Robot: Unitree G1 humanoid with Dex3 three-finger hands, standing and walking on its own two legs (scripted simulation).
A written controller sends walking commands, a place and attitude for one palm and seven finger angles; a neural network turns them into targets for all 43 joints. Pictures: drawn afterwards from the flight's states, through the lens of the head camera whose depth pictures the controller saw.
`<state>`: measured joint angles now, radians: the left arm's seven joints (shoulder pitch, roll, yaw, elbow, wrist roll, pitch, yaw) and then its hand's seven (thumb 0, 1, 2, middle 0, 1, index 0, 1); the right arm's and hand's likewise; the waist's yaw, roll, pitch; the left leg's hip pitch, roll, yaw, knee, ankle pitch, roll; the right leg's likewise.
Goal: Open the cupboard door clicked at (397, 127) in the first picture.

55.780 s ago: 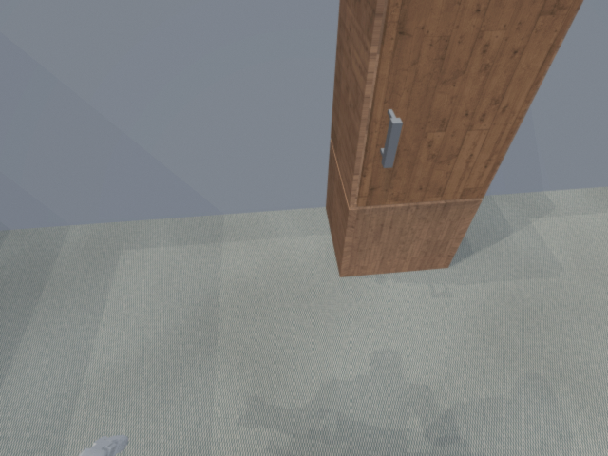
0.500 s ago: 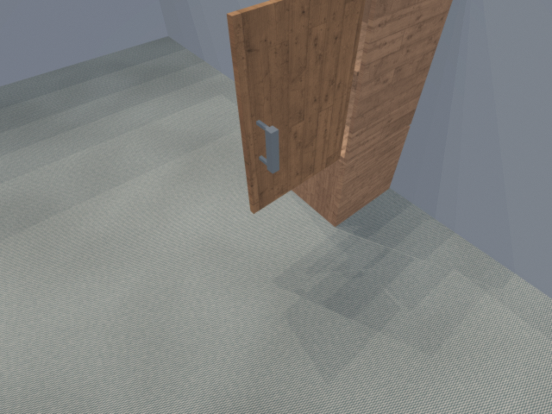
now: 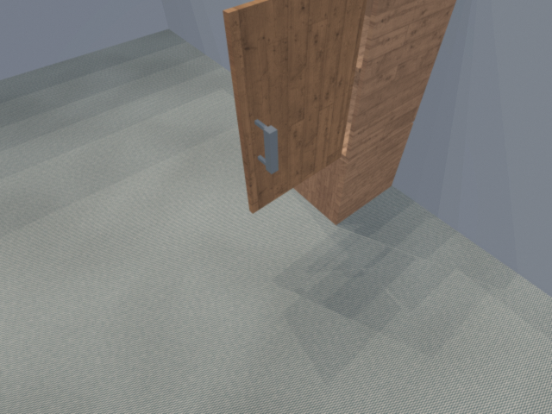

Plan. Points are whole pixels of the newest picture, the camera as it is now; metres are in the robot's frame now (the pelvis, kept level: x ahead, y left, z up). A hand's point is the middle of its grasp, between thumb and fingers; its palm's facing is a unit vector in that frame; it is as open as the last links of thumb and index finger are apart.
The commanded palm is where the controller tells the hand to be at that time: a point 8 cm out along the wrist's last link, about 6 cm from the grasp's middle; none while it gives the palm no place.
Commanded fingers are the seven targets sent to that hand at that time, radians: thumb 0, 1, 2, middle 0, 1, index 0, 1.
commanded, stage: look to check the result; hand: left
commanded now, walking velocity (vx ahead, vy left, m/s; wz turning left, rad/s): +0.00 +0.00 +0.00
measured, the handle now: (265, 146) +0.74 +0.07 -0.09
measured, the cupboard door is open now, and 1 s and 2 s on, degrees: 92 92 92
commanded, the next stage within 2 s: stand and wait in 0.94 s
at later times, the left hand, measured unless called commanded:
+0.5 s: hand out of the picture +0.09 +0.23 -0.16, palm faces -0.04 -0.94 -0.33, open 7.3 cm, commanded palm none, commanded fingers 0.00 0.90 0.90 -0.20 -0.30 -0.20 -0.30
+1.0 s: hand out of the picture +0.08 +0.23 -0.16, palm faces -0.04 -0.94 -0.34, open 7.3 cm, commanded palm none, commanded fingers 0.00 0.90 0.90 -0.20 -0.30 -0.20 -0.30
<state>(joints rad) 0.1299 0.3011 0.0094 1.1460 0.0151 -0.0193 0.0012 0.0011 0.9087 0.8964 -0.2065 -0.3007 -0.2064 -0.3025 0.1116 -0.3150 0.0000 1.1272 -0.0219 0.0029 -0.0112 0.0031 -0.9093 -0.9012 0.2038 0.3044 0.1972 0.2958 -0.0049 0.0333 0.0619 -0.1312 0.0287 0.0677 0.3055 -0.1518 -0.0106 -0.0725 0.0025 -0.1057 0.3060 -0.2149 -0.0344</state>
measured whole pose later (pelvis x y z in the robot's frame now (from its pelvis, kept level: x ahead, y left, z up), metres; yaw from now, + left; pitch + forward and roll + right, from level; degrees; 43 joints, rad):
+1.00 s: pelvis +0.01 -0.01 +0.00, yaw -1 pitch -1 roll +1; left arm 0.12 0.30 0.01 1.14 0.01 -0.02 0.00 0.00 0.91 0.90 -0.21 -0.30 -0.21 -0.30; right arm 0.12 -0.32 0.00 1.13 -0.02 0.00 -0.02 0.00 -0.91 -0.90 0.20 0.30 0.20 0.30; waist -0.01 0.02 0.06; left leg -0.10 0.04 0.08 0.29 -0.17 -0.03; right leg -0.04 0.02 -0.10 0.29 -0.23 -0.05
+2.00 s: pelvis +0.01 -0.01 +0.00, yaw -1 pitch -1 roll +0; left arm 0.11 0.32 0.00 1.14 0.01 -0.02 0.00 0.00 0.91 0.90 -0.21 -0.30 -0.21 -0.30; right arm 0.11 -0.33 0.00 1.13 -0.02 0.00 -0.01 0.00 -0.91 -0.90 0.20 0.30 0.20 0.30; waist -0.01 0.02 0.06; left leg -0.10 0.04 0.08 0.28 -0.16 -0.02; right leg -0.05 0.01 -0.09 0.28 -0.21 -0.04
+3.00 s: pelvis +0.00 +0.00 -0.01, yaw -8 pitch -1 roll +1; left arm 0.17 0.25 0.03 1.04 0.02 0.05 -0.01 0.00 0.91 0.90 -0.21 -0.30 -0.21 -0.30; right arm 0.15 -0.24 -0.02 1.03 -0.03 0.04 -0.04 0.00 -0.91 -0.90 0.20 0.30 0.20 0.30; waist 0.00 -0.01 0.09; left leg -0.19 0.08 0.19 0.50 -0.28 -0.02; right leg -0.21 0.04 0.02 0.54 -0.31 -0.04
